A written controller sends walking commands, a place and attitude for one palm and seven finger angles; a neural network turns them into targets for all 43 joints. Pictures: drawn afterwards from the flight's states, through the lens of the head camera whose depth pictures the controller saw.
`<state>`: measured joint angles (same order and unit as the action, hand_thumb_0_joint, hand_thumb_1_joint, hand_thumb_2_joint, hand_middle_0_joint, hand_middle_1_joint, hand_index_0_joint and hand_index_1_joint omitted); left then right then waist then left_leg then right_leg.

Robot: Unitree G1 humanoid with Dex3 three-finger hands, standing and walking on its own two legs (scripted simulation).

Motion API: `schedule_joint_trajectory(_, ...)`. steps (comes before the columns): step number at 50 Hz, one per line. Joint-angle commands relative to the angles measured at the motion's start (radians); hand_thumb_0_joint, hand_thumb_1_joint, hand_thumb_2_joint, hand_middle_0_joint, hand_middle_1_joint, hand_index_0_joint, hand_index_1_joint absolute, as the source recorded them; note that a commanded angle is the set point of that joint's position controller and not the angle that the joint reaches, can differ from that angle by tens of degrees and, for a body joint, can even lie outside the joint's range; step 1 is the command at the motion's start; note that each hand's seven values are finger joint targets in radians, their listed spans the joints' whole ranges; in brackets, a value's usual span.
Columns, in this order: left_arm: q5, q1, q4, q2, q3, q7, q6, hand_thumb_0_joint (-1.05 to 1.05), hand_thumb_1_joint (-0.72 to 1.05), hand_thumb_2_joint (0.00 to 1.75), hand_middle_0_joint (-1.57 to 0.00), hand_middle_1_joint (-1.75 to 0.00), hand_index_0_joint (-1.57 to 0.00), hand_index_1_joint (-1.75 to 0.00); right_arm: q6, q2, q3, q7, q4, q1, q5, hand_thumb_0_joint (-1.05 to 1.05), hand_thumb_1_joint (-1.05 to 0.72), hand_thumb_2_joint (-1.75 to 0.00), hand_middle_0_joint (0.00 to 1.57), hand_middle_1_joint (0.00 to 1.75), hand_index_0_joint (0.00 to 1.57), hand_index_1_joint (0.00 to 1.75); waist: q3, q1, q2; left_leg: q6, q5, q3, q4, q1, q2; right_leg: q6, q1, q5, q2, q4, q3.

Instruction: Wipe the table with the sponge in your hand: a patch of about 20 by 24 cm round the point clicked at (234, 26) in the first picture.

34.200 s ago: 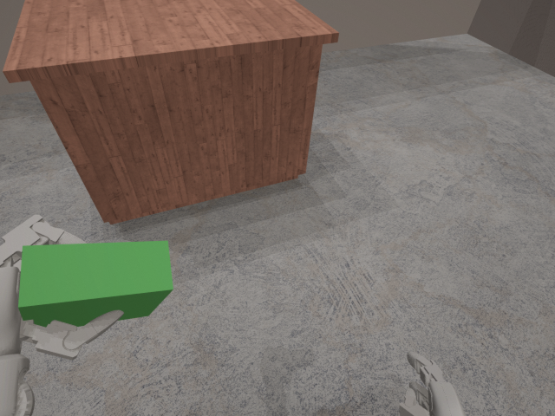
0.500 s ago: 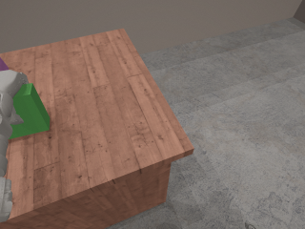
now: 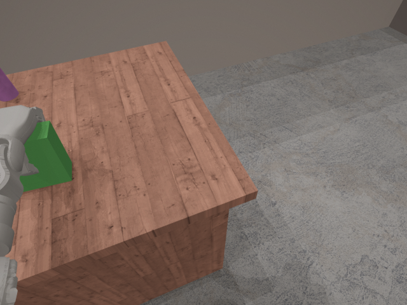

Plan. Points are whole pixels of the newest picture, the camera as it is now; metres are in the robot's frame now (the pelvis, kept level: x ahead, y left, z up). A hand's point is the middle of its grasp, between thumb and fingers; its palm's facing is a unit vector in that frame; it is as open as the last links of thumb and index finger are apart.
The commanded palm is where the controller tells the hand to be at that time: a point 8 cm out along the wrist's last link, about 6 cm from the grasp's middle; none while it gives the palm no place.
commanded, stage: wipe back along the first lane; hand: left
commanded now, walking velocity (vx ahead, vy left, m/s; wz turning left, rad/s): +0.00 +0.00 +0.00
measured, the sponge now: (32, 166) +0.36 +0.38 +0.07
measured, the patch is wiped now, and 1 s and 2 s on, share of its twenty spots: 1.00 1.00 1.00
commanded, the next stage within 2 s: lift the sponge slowly off the table in 1.18 s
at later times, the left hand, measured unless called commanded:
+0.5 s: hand (24, 165) +0.33 +0.35 +0.12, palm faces +0.00 +0.00 -1.00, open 9.8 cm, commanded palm +0.29 +0.34 +0.15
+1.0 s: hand (27, 183) +0.29 +0.32 +0.12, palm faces +0.02 -0.01 -1.00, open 9.8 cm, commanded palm +0.25 +0.31 +0.15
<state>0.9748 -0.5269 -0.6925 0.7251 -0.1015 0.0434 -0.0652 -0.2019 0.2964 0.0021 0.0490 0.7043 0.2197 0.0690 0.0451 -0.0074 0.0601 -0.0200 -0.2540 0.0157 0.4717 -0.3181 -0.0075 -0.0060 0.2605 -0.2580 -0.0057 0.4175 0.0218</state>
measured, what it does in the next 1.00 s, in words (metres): stands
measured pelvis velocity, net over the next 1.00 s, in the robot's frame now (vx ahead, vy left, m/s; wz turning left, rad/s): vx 0.01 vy -0.01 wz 0.01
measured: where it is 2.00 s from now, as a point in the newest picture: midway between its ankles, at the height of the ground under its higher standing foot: outside the picture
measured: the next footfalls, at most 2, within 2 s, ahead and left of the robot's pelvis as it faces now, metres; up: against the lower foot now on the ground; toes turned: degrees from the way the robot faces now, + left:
none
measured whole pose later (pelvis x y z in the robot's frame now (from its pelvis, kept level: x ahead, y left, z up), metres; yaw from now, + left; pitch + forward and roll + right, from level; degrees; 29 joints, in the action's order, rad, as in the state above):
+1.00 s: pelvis +0.01 -0.01 +0.00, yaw +0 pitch +2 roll +0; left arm 0.88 -0.05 -0.03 0.60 -0.07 0.05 -0.34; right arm -0.15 0.30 -0.02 0.04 0.65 0.08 0.06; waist 0.03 -0.07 0.10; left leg -0.01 -0.28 0.02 0.46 -0.21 -0.01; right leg -0.01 0.16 -0.29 0.00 0.43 0.03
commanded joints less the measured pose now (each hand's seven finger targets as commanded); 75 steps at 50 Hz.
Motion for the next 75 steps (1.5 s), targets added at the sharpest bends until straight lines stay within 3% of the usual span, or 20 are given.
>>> schedule_joint_trajectory(1, -0.010, -0.200, 0.174, 0.240, -0.031, -0.003, -0.012, 0.00, 0.10, 1.30, -1.20, -1.60, -1.20, -1.60, 0.040, 0.156, 0.046, 0.008, -0.135, -0.070, -0.005, 0.00, -0.90, -0.90, 0.20, 0.30, 0.20, 0.30, 0.250, -0.016, 0.005, -0.030, 0.334, -0.006, -0.034, 0.122, -0.034, -0.052, -0.113, 0.286, -0.041, -0.011, 0.003)
schedule_joint_trajectory(5, -0.033, -0.157, 0.192, 0.285, -0.083, -0.001, -0.030, 0.00, 0.10, 1.30, -1.20, -1.60, -1.20, -1.60, 0.044, 0.164, 0.042, 0.011, -0.140, -0.089, -0.005, 0.00, -0.90, -0.90, 0.20, 0.30, 0.20, 0.30, 0.223, -0.037, -0.012, -0.029, 0.272, -0.001, -0.054, 0.090, -0.034, -0.055, -0.126, 0.247, -0.038, -0.023, -0.002)
schedule_joint_trajectory(8, -0.029, -0.115, 0.215, 0.206, -0.022, -0.002, -0.049, 0.00, 0.10, 1.30, -1.20, -1.60, -1.20, -1.60, 0.049, 0.156, 0.042, 0.008, -0.143, -0.101, -0.004, 0.00, -0.90, -0.90, 0.20, 0.30, 0.20, 0.30, 0.202, -0.027, -0.028, -0.029, 0.272, -0.006, -0.049, 0.100, -0.034, -0.050, -0.106, 0.245, -0.041, -0.022, 0.004)
schedule_joint_trajectory(10, -0.028, -0.093, 0.258, 0.231, -0.052, -0.002, -0.057, 0.00, 0.10, 1.30, -1.20, -1.60, -1.20, -1.60, 0.050, 0.160, 0.040, 0.005, -0.148, -0.115, -0.006, 0.00, -0.90, -0.90, 0.20, 0.30, 0.20, 0.30, 0.214, -0.042, 0.003, -0.027, 0.305, 0.000, -0.050, 0.105, -0.032, -0.056, -0.123, 0.267, -0.039, -0.021, -0.002)
schedule_joint_trajectory(24, -0.056, 0.118, 0.434, 0.078, 0.036, 0.013, -0.169, 0.00, 0.10, 1.30, -1.20, -1.60, -1.20, -1.60, 0.074, 0.141, 0.030, -0.006, -0.177, -0.186, -0.007, 0.00, -0.90, -0.90, 0.20, 0.30, 0.20, 0.30, 0.162, -0.043, -0.033, -0.020, 0.345, -0.001, -0.040, 0.132, -0.027, -0.048, -0.123, 0.301, -0.040, -0.010, 0.011)
schedule_joint_trajectory(31, -0.078, 0.209, 0.559, 0.052, 0.035, 0.022, -0.216, 0.00, 0.10, 1.30, -1.20, -1.60, -1.20, -1.60, 0.083, 0.130, 0.021, -0.005, -0.193, -0.229, -0.010, 0.00, -0.90, -0.90, 0.20, 0.30, 0.20, 0.30, 0.180, -0.055, -0.039, -0.021, 0.383, -0.003, -0.037, 0.157, -0.028, -0.045, -0.159, 0.337, -0.035, -0.001, 0.009)
schedule_joint_trajectory(35, -0.082, 0.233, 0.581, 0.095, -0.007, 0.028, -0.240, 0.00, 0.10, 1.30, -1.20, -1.60, -1.20, -1.60, 0.086, 0.136, 0.014, -0.001, -0.192, -0.249, -0.011, 0.00, -0.90, -0.90, 0.20, 0.30, 0.20, 0.30, 0.145, -0.064, -0.058, -0.020, 0.361, -0.002, -0.046, 0.135, -0.028, -0.047, -0.167, 0.338, -0.035, -0.008, 0.005)
schedule_joint_trajectory(36, -0.088, 0.241, 0.598, 0.054, 0.029, 0.031, -0.246, 0.00, 0.10, 1.30, -1.20, -1.60, -1.20, -1.60, 0.087, 0.128, 0.011, -0.001, -0.196, -0.251, -0.011, 0.00, -0.90, -0.90, 0.20, 0.30, 0.20, 0.30, 0.143, -0.058, -0.056, -0.021, 0.363, -0.007, -0.046, 0.142, -0.031, -0.043, -0.170, 0.344, -0.033, -0.006, 0.008)
schedule_joint_trajectory(37, -0.086, 0.261, 0.601, 0.094, -0.008, 0.029, -0.248, 0.00, 0.10, 1.30, -1.20, -1.60, -1.20, -1.60, 0.089, 0.131, 0.013, 0.000, -0.191, -0.250, -0.011, 0.00, -0.90, -0.90, 0.20, 0.30, 0.20, 0.30, 0.145, -0.067, -0.053, -0.020, 0.363, -0.005, -0.044, 0.144, -0.031, -0.043, -0.173, 0.343, -0.034, -0.005, 0.008)
schedule_joint_trajectory(38, -0.084, 0.258, 0.619, 0.057, 0.026, 0.032, -0.251, 0.00, 0.10, 1.30, -1.20, -1.60, -1.20, -1.60, 0.090, 0.127, 0.010, 0.001, -0.196, -0.256, -0.013, 0.00, -0.90, -0.90, 0.20, 0.30, 0.20, 0.30, 0.142, -0.062, -0.048, -0.019, 0.363, -0.007, -0.047, 0.145, -0.032, -0.042, -0.169, 0.340, -0.034, -0.007, 0.011)
schedule_joint_trajectory(49, -0.119, 0.461, 0.773, 0.033, -0.003, 0.032, -0.272, 0.00, 0.10, 1.30, -1.20, -1.60, -1.20, -1.60, 0.107, 0.119, 0.011, -0.006, -0.214, -0.282, -0.015, 0.00, -0.90, -0.90, 0.20, 0.30, 0.20, 0.30, 0.159, -0.082, -0.053, -0.020, 0.423, -0.006, -0.028, 0.164, -0.031, -0.036, -0.204, 0.421, -0.032, 0.009, 0.001)
schedule_joint_trajectory(58, -0.129, 0.502, 0.844, 0.013, 0.005, 0.015, -0.312, 0.00, 0.10, 1.30, -1.20, -1.60, -1.20, -1.60, 0.109, 0.117, 0.008, 0.000, -0.216, -0.308, -0.015, 0.00, -0.90, -0.90, 0.20, 0.30, 0.20, 0.30, 0.108, -0.083, -0.061, -0.020, 0.344, -0.010, -0.046, 0.149, -0.031, -0.035, -0.187, 0.349, -0.031, -0.003, -0.003)
schedule_joint_trajectory(60, -0.128, 0.516, 0.850, 0.047, -0.028, 0.013, -0.320, 0.00, 0.10, 1.30, -1.20, -1.60, -1.20, -1.60, 0.110, 0.123, 0.007, 0.002, -0.217, -0.321, -0.015, 0.00, -0.90, -0.90, 0.20, 0.30, 0.20, 0.30, 0.109, -0.092, -0.072, -0.020, 0.329, -0.006, -0.046, 0.146, -0.030, -0.038, -0.188, 0.337, -0.034, -0.005, -0.018)
schedule_joint_trajectory(61, -0.131, 0.534, 0.862, 0.002, 0.006, 0.012, -0.320, 0.00, 0.10, 1.30, -1.20, -1.60, -1.20, -1.60, 0.113, 0.115, 0.007, 0.002, -0.220, -0.318, -0.015, 0.00, -0.90, -0.90, 0.20, 0.30, 0.20, 0.30, 0.123, -0.087, -0.074, -0.022, 0.339, -0.013, -0.040, 0.151, -0.033, -0.034, -0.197, 0.350, -0.029, 0.002, -0.010)
schedule_joint_trajectory(63, -0.137, 0.571, 0.889, -0.007, 0.012, 0.013, -0.322, 0.00, 0.10, 1.30, -1.20, -1.60, -1.20, -1.60, 0.114, 0.112, 0.006, -0.001, -0.221, -0.319, -0.016, 0.00, -0.90, -0.90, 0.20, 0.30, 0.20, 0.30, 0.117, -0.090, -0.059, -0.020, 0.348, -0.010, -0.044, 0.158, -0.030, -0.033, -0.197, 0.359, -0.030, 0.001, -0.007)
schedule_joint_trajectory(65, -0.128, 0.526, 0.890, 0.062, -0.040, 0.008, -0.330, 0.00, 0.10, 1.30, -1.20, -1.60, -1.20, -1.60, 0.113, 0.123, 0.004, 0.004, -0.216, -0.330, -0.019, 0.00, -0.90, -0.90, 0.20, 0.30, 0.20, 0.30, 0.127, -0.093, -0.065, -0.021, 0.329, -0.007, -0.042, 0.153, -0.031, -0.038, -0.197, 0.348, -0.034, -0.003, -0.027)
schedule_joint_trajectory(68, -0.128, 0.478, 0.855, 0.074, -0.039, 0.009, -0.338, 0.00, 0.10, 1.30, -1.20, -1.60, -1.20, -1.60, 0.111, 0.119, 0.002, 0.015, -0.205, -0.323, -0.019, 0.00, -0.90, -0.90, 0.20, 0.30, 0.20, 0.30, 0.092, -0.084, -0.079, -0.023, 0.293, -0.014, -0.051, 0.143, -0.034, -0.031, -0.187, 0.308, -0.029, -0.014, -0.015)
schedule_joint_trajectory(70, -0.120, 0.419, 0.865, 0.119, -0.064, 0.011, -0.342, 0.00, 0.10, 1.30, -1.20, -1.60, -1.20, -1.60, 0.111, 0.124, -0.001, 0.022, -0.204, -0.336, -0.019, 0.00, -0.90, -0.90, 0.20, 0.30, 0.20, 0.30, 0.100, -0.087, -0.055, -0.024, 0.279, -0.010, -0.054, 0.153, -0.034, -0.036, -0.179, 0.282, -0.032, -0.025, -0.030)
schedule_joint_trajectory(73, -0.116, 0.410, 0.866, 0.114, -0.054, 0.016, -0.333, 0.00, 0.10, 1.30, -1.20, -1.60, -1.20, -1.60, 0.113, 0.118, -0.001, 0.025, -0.199, -0.326, -0.022, 0.00, -0.90, -0.90, 0.20, 0.30, 0.20, 0.30, 0.119, -0.088, -0.031, -0.025, 0.315, -0.011, -0.052, 0.168, -0.038, -0.036, -0.201, 0.318, -0.029, -0.020, -0.017)
schedule_joint_trajectory(75, -0.109, 0.405, 0.886, 0.173, -0.106, 0.016, -0.326, 0.00, 0.10, 1.30, -1.20, -1.60, -1.20, -1.60, 0.112, 0.124, -0.003, 0.026, -0.203, -0.336, -0.024, 0.00, -0.90, -0.90, 0.20, 0.30, 0.20, 0.30, 0.151, -0.103, -0.010, -0.025, 0.336, -0.005, -0.048, 0.174, -0.039, -0.043, -0.219, 0.337, -0.032, -0.015, -0.033)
